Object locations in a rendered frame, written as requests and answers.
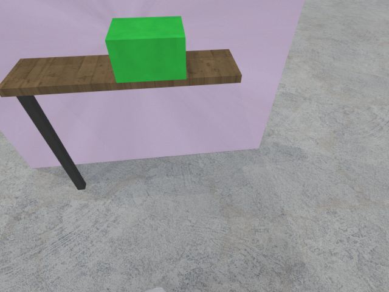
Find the carton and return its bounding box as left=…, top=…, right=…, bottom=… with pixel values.
left=105, top=16, right=187, bottom=83

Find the table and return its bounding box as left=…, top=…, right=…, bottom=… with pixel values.
left=0, top=49, right=242, bottom=190

